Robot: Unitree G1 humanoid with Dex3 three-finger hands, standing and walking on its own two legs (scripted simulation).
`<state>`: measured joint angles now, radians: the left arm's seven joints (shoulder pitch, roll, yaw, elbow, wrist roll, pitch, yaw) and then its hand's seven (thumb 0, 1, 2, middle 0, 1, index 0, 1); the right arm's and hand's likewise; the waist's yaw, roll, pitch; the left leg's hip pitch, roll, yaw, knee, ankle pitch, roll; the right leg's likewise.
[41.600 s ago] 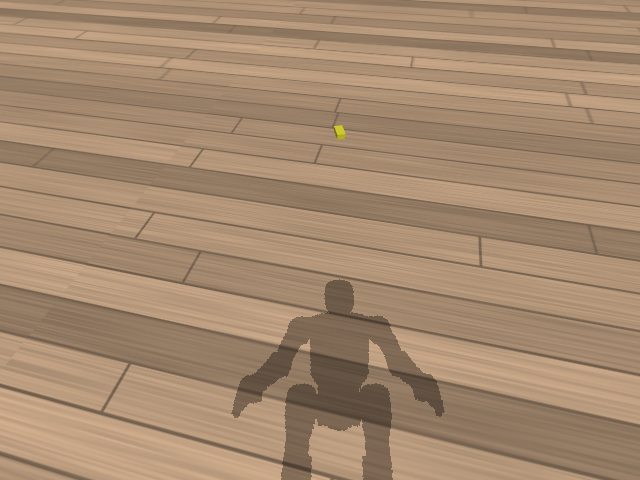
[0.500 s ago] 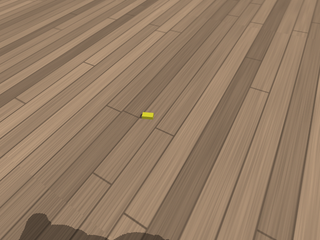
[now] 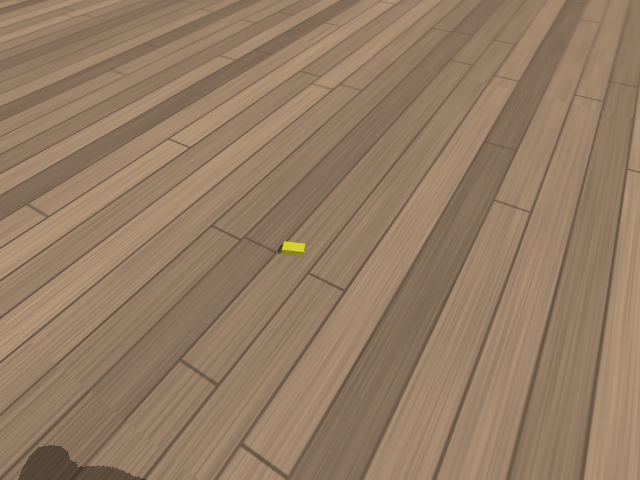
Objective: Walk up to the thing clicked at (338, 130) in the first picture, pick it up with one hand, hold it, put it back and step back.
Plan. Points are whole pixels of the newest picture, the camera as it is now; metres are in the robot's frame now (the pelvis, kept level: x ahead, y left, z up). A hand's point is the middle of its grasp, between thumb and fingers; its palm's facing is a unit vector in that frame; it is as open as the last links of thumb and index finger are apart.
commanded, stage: step back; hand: left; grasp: from above
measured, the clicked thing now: (293, 249) +1.11 +0.17 -0.75
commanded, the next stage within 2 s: stand in 0.36 s
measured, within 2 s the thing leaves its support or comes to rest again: neither
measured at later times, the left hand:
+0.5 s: hand out of the picture +0.14 +0.24 -0.13, palm faces -0.03 -0.94 -0.35, open 7.4 cm
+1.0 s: hand out of the picture +0.08 +0.23 -0.14, palm faces -0.05 -0.94 -0.34, open 7.4 cm
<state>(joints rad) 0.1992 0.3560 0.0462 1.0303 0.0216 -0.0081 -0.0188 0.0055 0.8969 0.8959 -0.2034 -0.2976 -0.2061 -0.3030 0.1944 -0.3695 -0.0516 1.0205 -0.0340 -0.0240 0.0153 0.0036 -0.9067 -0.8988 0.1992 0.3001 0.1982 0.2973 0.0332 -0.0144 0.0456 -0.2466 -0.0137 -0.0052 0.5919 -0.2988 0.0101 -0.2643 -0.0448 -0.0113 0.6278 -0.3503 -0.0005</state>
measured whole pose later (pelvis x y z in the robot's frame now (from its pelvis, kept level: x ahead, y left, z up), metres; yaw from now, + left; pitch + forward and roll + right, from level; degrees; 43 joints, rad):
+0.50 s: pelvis +0.02 +0.00 +0.02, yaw -1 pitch -2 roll +0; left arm 0.05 0.35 0.00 1.09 0.00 -0.02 0.00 0.00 0.90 0.90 -0.20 -0.30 -0.20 -0.30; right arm 0.05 -0.33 -0.02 1.09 0.00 -0.02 0.01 0.00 -0.91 -0.90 0.20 0.30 0.20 0.30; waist 0.00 0.00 0.07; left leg -0.11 0.00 0.01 0.40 -0.24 0.00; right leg -0.13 -0.02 0.00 0.41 -0.24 0.02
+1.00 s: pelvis +0.01 -0.02 +0.02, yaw -1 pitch -2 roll +0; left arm 0.11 0.35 -0.01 1.15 0.01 -0.02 -0.01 0.00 0.90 0.90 -0.20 -0.30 -0.20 -0.30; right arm 0.11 -0.34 -0.01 1.17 -0.01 -0.01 0.02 0.00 -0.91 -0.90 0.20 0.30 0.20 0.30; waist 0.00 0.00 0.05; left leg -0.11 0.02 0.00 0.31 -0.17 -0.02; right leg -0.12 0.00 0.00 0.32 -0.16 0.00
